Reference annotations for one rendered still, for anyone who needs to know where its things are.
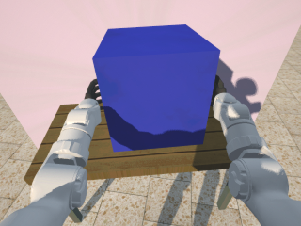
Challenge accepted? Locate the robot left upper arm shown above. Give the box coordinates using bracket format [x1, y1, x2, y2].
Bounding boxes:
[0, 163, 87, 226]

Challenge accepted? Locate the table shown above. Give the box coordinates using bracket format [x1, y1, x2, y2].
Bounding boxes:
[24, 100, 233, 223]

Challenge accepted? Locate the robot right upper arm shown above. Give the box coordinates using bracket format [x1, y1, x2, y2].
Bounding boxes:
[228, 158, 301, 226]

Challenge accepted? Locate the robot right forearm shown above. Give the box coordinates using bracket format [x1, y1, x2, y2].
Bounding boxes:
[213, 92, 289, 193]

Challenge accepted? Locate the carton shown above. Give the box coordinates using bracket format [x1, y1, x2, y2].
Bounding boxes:
[92, 24, 220, 153]

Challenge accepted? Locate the robot left forearm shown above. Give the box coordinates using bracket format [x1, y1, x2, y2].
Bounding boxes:
[30, 98, 102, 201]

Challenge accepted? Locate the left robot hand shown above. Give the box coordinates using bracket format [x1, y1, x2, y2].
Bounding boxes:
[84, 78, 103, 110]

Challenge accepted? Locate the right robot hand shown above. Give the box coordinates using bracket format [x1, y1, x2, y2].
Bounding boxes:
[210, 75, 227, 107]

